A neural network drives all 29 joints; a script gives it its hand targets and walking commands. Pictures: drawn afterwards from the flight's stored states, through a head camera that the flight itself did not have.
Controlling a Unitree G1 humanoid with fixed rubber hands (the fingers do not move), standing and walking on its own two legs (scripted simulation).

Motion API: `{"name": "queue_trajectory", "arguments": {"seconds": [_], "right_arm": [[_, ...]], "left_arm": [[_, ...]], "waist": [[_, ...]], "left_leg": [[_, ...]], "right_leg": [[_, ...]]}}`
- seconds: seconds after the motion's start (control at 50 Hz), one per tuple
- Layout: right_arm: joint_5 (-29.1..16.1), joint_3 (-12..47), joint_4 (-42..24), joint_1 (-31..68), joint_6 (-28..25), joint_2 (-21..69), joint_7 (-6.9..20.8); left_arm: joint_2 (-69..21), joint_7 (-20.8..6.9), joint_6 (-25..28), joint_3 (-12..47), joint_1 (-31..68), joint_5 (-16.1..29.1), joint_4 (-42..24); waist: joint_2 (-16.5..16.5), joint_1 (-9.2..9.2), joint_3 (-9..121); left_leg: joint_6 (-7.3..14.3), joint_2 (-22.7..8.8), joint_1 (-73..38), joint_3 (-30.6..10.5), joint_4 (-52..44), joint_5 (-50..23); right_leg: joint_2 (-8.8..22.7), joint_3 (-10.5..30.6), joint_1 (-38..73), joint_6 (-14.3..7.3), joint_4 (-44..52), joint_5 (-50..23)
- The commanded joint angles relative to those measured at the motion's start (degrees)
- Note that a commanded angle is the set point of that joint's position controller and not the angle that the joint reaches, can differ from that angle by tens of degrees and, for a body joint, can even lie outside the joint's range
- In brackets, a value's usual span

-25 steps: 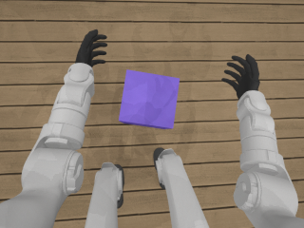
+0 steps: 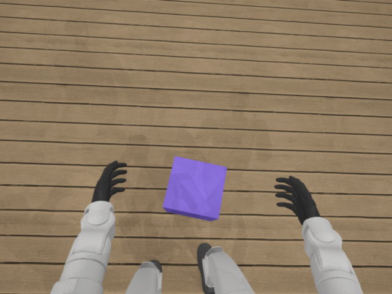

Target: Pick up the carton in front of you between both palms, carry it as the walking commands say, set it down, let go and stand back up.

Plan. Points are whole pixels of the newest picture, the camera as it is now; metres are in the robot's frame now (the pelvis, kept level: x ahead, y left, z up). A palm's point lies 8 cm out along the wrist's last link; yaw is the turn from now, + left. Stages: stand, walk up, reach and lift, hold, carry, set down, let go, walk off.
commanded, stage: let go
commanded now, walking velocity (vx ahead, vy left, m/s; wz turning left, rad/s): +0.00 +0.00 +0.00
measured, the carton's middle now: (194, 191) +0.40 -0.06 -0.60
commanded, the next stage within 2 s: stand in 0.86 s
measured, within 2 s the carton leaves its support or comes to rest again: neither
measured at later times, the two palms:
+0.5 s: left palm (14, 268) +0.21 +0.27 -0.02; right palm (296, 248) +0.19 -0.19 -0.02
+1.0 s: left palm (10, 290) +0.18 +0.28 -0.03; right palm (326, 256) +0.17 -0.25 -0.04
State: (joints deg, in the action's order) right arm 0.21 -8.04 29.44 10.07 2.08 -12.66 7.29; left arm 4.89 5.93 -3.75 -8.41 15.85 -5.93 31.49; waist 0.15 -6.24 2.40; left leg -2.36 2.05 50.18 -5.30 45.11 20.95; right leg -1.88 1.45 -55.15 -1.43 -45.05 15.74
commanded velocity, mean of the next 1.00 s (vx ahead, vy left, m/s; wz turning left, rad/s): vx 0.00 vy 0.00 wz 0.00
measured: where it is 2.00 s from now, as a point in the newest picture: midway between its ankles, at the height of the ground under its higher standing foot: (180, 287)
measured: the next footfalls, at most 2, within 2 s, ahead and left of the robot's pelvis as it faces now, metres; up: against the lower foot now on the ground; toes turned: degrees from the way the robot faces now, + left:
none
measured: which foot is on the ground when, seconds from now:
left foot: down 0.00-1.00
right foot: down 0.00-1.00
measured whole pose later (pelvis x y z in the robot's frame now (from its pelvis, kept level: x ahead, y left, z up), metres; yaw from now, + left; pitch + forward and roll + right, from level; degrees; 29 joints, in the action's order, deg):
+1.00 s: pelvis +0.03 +0.02 +0.04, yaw -1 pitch -1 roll -1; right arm 2.4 -3.0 32.1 -11.7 4.1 -17.1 -0.7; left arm 15.3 1.0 -2.3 -2.2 -11.1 -2.7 37.0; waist -2.4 -0.1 -1.1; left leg -0.3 0.7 8.9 -4.0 30.0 20.1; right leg -2.0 2.2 -13.6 -0.3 -29.6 15.1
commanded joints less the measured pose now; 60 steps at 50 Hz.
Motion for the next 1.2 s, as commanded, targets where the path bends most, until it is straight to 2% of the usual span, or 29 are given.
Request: {"name": "queue_trajectory", "arguments": {"seconds": [0.0,0.08,0.12,0.24,0.32,0.5,0.6,0.62,0.64,0.66,0.72,0.84,0.86,0.92,0.96,1.08,1.18], "right_arm": [[-1.2,1.2,-6.7,-5.6,-2.1,-3.8,-0.8],[-1.9,3.4,-9.4,-13.9,-3.0,-3.2,-2.1],[-2.1,4.1,-10.4,-17.2,-3.3,-3.2,-2.6],[-2.4,4.8,-10.5,-21.0,-3.1,-3.9,-3.1],[-2.0,4.3,-9.7,-21.9,-1.8,-4.9,-3.0],[0.5,2.7,-9.0,-22.0,2.0,-6.1,-3.0],[0.9,2.5,-9.4,-21.0,3.7,-6.1,-2.9],[0.9,2.5,-9.5,-21.0,3.9,-6.1,-2.9],[2.1,1.9,-12.5,-18.8,6.8,-8.5,-4.3],[1.8,2.4,-11.6,-20.8,7.5,-7.9,-4.9],[1.2,3.6,-12.2,-20.8,8.5,-6.8,-5.7],[0.5,4.2,-12.8,-20.1,9.9,-6.1,-6.5],[2.0,2.6,-5.0,-17.7,5.4,-12.1,-8.4],[2.4,3.0,-2.3,-19.5,0.8,-10.7,-8.6],[2.4,3.2,-0.4,-19.3,-0.4,-10.8,-8.2],[2.4,3.5,3.8,-20.3,-2.0,-12.8,-8.4],[2.2,4.0,6.7,-21.4,-2.4,-14.2,-8.8]], "left_arm": [[4.6,-1.3,2.7,0.2,-2.8,0.5,-4.7],[6.4,-2.8,4.4,0.9,-10.8,1.1,-5.0],[7.2,-3.4,5.0,1.2,-14.1,1.5,-5.5],[8.4,-5.1,5.2,2.6,-20.8,2.8,-7.5],[9.3,-6.7,4.0,3.9,-24.6,4.0,-8.8],[10.5,-9.1,0.1,6.1,-26.4,6.3,-12.0],[11.1,-9.2,-1.4,5.8,-25.5,6.0,-12.6],[11.1,-9.2,-1.7,5.7,-25.6,5.8,-12.6],[10.9,-8.0,-0.1,5.8,-28.1,6.9,-8.7],[11.5,-7.4,0.1,5.6,-27.4,6.5,-10.0],[11.7,-7.0,0.0,5.9,-26.4,6.6,-10.3],[12.2,-7.2,-0.9,5.5,-26.3,6.5,-9.2],[19.7,-5.2,0.5,3.1,-27.9,3.4,-0.7],[19.6,-4.3,2.3,3.2,-26.2,2.7,1.0],[19.1,-4.5,3.0,3.4,-24.3,2.8,2.4],[20.3,-4.7,4.0,3.4,-24.2,3.4,6.6],[21.8,-4.5,4.1,3.4,-24.7,3.7,9.6]], "waist": [[3.2,0.32,28.9],[3.6,1.46,25.6],[3.1,1.98,23.2],[-2.4,4.09,12.4],[-4.2,5.33,6.6],[-1.8,5.38,-2.2],[-2.1,5.53,-4.4],[-2.4,5.68,-4.5],[-2.2,5.92,-1.3],[-3.5,6.35,-1.6],[-3.6,6.20,-2.1],[-2.0,6.39,-3.0],[-5.4,7.75,-4.8],[-1.1,6.76,-3.0],[0.5,6.42,-1.9],[0.8,6.48,-0.1],[0.7,6.47,0.0]], "left_leg": [[0.9,3.3,-1.3,6.4,-8.1,-7.1],[1.3,3.0,-8.3,5.8,-12.2,-11.3],[1.3,2.8,-12.9,5.4,-14.5,-13.4],[1.0,1.0,-28.3,4.0,-21.0,-19.5],[0.5,-0.2,-33.8,3.5,-23.7,-22.0],[0.8,-2.0,-37.0,2.4,-26.8,-20.5],[1.1,-2.4,-35.8,2.5,-27.0,-18.5],[1.1,-2.3,-35.9,2.6,-26.9,-18.7],[0.3,-2.2,-39.8,2.2,-24.3,-24.7],[0.1,-2.1,-40.3,2.4,-23.3,-27.1],[0.2,-1.6,-40.7,2.8,-22.7,-27.2],[1.3,-0.4,-38.6,4.0,-22.8,-20.9],[0.8,-2.7,-35.2,2.4,-20.0,-13.2],[1.3,-3.3,-37.5,0.4,-20.1,-3.9],[1.9,-3.4,-39.0,-0.1,-19.5,-4.5],[2.2,-4.4,-40.5,-1.1,-19.4,-12.3],[2.1,-5.0,-40.9,-1.5,-19.6,-16.0]], "right_leg": [[1.2,2.1,46.2,3.0,4.7,-29.9],[1.7,2.7,51.9,3.6,7.6,-37.2],[1.6,2.6,53.3,3.8,9.6,-38.4],[-0.1,0.3,51.0,3.5,17.1,-28.5],[-1.3,-0.8,51.3,3.0,20.1,-22.0],[-2.8,-2.6,54.2,2.5,21.5,-15.0],[-2.8,-2.8,56.1,2.5,20.8,-14.1],[-2.8,-2.8,56.4,2.5,20.8,-14.2],[-4.1,-3.3,53.8,2.3,18.9,-12.1],[-3.9,-3.1,52.8,2.2,18.8,-11.7],[-3.6,-2.3,51.3,2.1,19.0,-12.2],[-2.8,-1.6,52.1,2.6,19.2,-13.8],[3.4,1.1,45.3,2.9,19.3,-13.1],[4.2,3.4,41.5,1.6,21.7,-2.3],[4.3,4.2,40.5,1.2,22.6,-0.1],[5.0,4.5,43.2,0.8,21.2,-9.5],[5.5,4.6,45.7,0.6,20.6,-14.8]]}}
